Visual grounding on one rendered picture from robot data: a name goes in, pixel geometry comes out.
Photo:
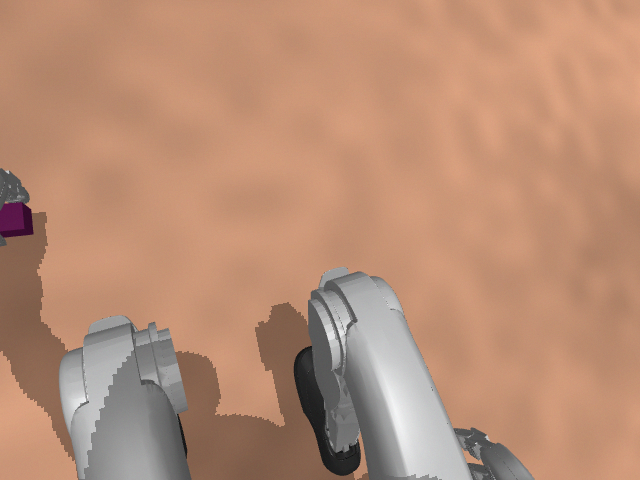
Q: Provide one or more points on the right robot foot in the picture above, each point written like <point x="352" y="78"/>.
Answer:
<point x="312" y="402"/>

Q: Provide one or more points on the right robot hand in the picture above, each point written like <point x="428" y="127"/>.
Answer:
<point x="499" y="463"/>

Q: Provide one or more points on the small box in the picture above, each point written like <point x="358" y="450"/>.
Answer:
<point x="15" y="220"/>

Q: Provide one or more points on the left robot hand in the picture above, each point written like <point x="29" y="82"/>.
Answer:
<point x="11" y="191"/>

